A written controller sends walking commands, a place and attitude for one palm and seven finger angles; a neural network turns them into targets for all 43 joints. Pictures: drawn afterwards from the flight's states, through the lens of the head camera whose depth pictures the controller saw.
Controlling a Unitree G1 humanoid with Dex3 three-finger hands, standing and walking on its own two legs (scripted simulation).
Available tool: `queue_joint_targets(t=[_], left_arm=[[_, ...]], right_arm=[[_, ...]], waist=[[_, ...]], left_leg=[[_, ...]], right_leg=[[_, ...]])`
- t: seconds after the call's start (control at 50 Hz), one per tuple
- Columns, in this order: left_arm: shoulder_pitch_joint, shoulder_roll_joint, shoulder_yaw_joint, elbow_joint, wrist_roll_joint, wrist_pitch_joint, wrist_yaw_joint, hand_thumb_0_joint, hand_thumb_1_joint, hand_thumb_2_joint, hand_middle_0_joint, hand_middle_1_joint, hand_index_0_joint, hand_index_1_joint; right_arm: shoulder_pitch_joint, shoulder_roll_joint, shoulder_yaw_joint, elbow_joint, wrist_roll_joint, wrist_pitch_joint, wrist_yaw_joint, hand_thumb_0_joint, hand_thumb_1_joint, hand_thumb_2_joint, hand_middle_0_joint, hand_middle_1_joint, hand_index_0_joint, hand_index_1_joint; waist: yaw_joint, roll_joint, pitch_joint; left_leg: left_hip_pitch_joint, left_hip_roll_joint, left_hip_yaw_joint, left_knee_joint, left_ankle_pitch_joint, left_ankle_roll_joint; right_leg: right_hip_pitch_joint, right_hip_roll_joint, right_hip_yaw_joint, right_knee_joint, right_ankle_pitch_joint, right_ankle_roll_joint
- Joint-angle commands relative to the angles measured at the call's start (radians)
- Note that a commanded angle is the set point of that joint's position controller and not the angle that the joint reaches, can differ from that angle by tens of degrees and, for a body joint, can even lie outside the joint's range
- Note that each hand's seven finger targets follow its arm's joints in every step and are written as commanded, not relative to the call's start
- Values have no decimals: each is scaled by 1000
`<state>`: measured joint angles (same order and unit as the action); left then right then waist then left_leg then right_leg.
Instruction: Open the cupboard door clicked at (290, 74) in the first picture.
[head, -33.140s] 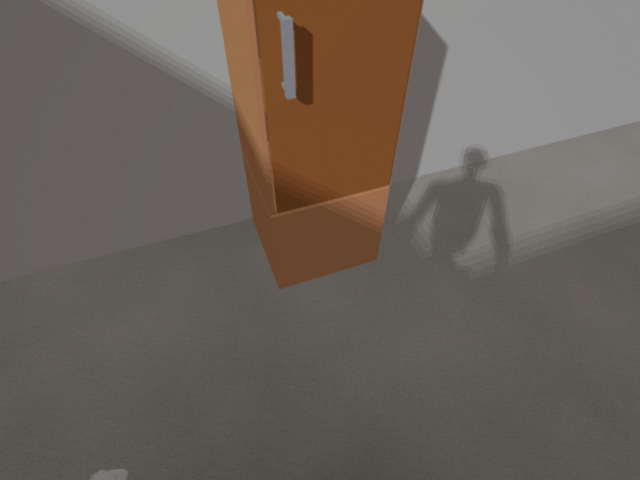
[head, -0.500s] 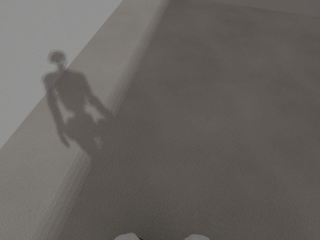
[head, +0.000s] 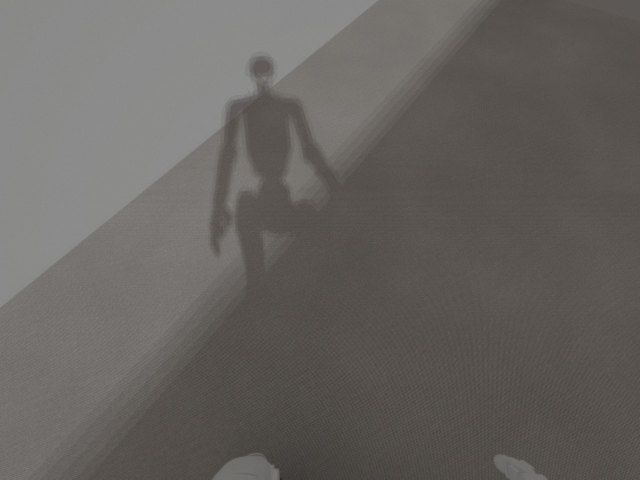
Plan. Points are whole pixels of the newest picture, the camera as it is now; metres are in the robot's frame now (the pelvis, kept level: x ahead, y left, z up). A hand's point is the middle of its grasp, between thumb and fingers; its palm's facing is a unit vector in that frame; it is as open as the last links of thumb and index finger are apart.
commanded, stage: turn to face it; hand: left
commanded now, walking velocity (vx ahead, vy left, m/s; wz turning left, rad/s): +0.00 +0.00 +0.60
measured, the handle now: out of the picture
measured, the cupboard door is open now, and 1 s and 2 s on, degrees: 43 43 43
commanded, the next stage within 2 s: none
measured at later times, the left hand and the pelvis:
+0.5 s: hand out of the picture +0.08 +0.17 -0.15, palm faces +0.28 -0.92 -0.27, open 7.4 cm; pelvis +0.05 -0.04 +0.00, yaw +18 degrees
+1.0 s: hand out of the picture +0.07 +0.21 -0.15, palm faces +0.56 -0.78 -0.27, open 7.4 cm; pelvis +0.10 -0.03 +0.00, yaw +35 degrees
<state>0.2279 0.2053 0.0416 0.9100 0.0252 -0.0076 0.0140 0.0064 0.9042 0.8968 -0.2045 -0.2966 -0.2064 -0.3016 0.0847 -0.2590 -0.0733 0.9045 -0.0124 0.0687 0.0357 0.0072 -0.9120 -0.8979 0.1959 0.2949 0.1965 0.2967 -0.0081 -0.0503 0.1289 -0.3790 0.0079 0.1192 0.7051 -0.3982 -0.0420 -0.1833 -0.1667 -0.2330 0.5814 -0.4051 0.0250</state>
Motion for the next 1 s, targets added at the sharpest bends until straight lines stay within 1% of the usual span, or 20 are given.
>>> queue_joint_targets(t=[0.0,0.02,0.04,0.12,0.22,0.28,0.3,0.32,0.34,0.36,0.4,0.44,0.54,0.62,0.64,0.66,0.68,0.78,0.9,0.98], left_arm=[[12,180,60,-95,-19,-14,-1,0,900,900,-200,-300,-200,-300],[-37,120,38,-144,-18,-6,0,0,900,900,-200,-300,-200,-300],[-96,146,37,-162,-9,14,14,0,900,900,-200,-300,-200,-300],[-54,120,48,-92,-7,35,-2,0,900,900,-200,-300,-200,-300],[-28,102,45,-89,-8,33,-8,0,900,900,-200,-300,-200,-300],[68,115,54,-76,-8,14,-6,0,900,900,-200,-300,-200,-300],[101,160,63,-73,0,1,1,0,900,900,-200,-300,-200,-300],[121,262,83,-76,15,-11,13,0,900,900,-200,-300,-200,-300],[110,291,76,-91,5,-6,15,0,900,900,-200,-300,-200,-300],[67,239,73,-98,5,-8,24,0,900,900,-200,-300,-200,-300],[-33,169,50,-115,1,-4,24,0,900,900,-200,-300,-200,-300],[-33,155,48,-116,6,-8,26,0,900,900,-200,-300,-200,-300],[62,202,67,-71,9,-13,21,0,900,900,-200,-300,-200,-300],[30,211,76,-78,-10,-7,9,0,900,900,-200,-300,-200,-300],[22,156,66,-105,-15,-3,1,0,900,900,-200,-300,-200,-300],[-48,97,42,-156,-16,6,1,0,900,900,-200,-300,-200,-300],[-113,122,45,-163,-5,23,14,0,900,900,-200,-300,-200,-300],[-69,104,51,-87,-7,35,-5,0,900,900,-200,-300,-200,-300],[-79,89,45,-106,-12,28,-4,0,900,900,-200,-300,-200,-300],[27,121,53,-84,-16,3,5,0,900,900,-200,-300,-200,-300]], right_arm=[[173,-196,-49,-50,-18,-51,-12,0,-900,-900,200,300,200,300],[248,-280,-69,-36,-8,-47,-19,0,-900,-900,200,300,200,300],[268,-269,-63,-26,-2,-42,-28,0,-900,-900,200,300,200,300],[60,-183,-41,-73,-12,-52,-46,0,-900,-900,200,300,200,300],[29,-189,-47,-79,-18,-45,-38,0,-900,-900,200,300,200,300],[-25,-178,-52,-95,-11,-34,-36,0,-900,-900,200,300,200,300],[-21,-138,-48,-102,-2,-35,-32,0,-900,-900,200,300,200,300],[5,-57,-37,-121,5,-36,-26,0,-900,-900,200,300,200,300],[-5,-73,-41,-131,0,-33,-22,0,-900,-900,200,300,200,300],[-17,-73,-42,-118,-2,-24,-24,0,-900,-900,200,300,200,300],[4,-64,-37,-83,-5,-16,-14,0,-900,-900,200,300,200,300],[2,-35,-24,-72,2,-15,-6,0,-900,-900,200,300,200,300],[-47,2,-2,-82,7,-30,1,0,-900,-900,200,300,200,300],[89,-64,-22,-58,-3,-43,-3,0,-900,-900,200,300,200,300],[150,-166,-49,-55,-12,-51,-8,0,-900,-900,200,300,200,300],[232,-257,-71,-41,-11,-45,-18,0,-900,-900,200,300,200,300],[259,-238,-66,-17,-10,-43,-29,0,-900,-900,200,300,200,300],[88,-156,-39,-57,-14,-58,-48,0,-900,-900,200,300,200,300],[94,-166,-47,-51,-19,-48,-43,0,-900,-900,200,300,200,300],[43,-147,-49,-67,-6,-41,-41,0,-900,-900,200,300,200,300]], waist=[[-93,163,-327],[-123,362,-353],[-124,192,-333],[-14,220,-166],[2,204,-151],[53,199,-153],[71,68,-163],[75,-259,-172],[82,-256,-173],[56,-229,-162],[3,-201,-140],[3,-175,-158],[55,-164,-196],[-28,-68,-240],[-60,186,-296],[-109,380,-302],[-118,248,-283],[-11,175,-157],[-15,210,-171],[43,183,-197]], left_leg=[[491,220,-261,-242,624,159],[538,450,-518,-264,1048,320],[488,452,-476,-242,958,330],[201,245,-305,-317,560,208],[90,207,-326,-312,396,191],[-23,158,-333,-218,307,143],[-97,83,-283,-105,192,91],[-268,-72,-127,178,-122,9],[-233,-51,-165,418,-255,11],[-233,-14,-196,553,-206,16],[-228,28,-165,611,-81,-6],[-181,29,-114,465,-73,-18],[-93,-2,-15,82,-86,-11],[234,-2,5,-259,236,32],[439,224,-283,-289,538,129],[475,440,-532,-302,937,292],[413,424,-483,-294,794,304],[212,234,-324,-343,546,202],[183,207,-374,-312,526,202],[51,137,-380,-181,480,130]], right_leg=[[-229,-54,11,414,384,46],[-414,48,93,624,-274,72],[-435,35,202,679,-250,66],[-365,54,225,572,-54,72],[-197,120,170,263,-24,64],[1,150,142,2,131,56],[93,67,220,-159,171,35],[175,-231,567,-289,245,-71],[61,-363,615,-307,314,-164],[10,-317,592,-288,300,-184],[-2,-201,356,-231,429,-137],[41,-172,233,-196,578,-115],[197,-194,155,-100,827,-111],[19,-171,50,120,699,-19],[-234,-62,12,336,282,47],[-421,36,82,540,-294,80],[-433,30,189,613,-259,65],[-375,57,224,545,-14,69],[-231,126,189,240,-27,60],[55,134,182,-133,197,41]])
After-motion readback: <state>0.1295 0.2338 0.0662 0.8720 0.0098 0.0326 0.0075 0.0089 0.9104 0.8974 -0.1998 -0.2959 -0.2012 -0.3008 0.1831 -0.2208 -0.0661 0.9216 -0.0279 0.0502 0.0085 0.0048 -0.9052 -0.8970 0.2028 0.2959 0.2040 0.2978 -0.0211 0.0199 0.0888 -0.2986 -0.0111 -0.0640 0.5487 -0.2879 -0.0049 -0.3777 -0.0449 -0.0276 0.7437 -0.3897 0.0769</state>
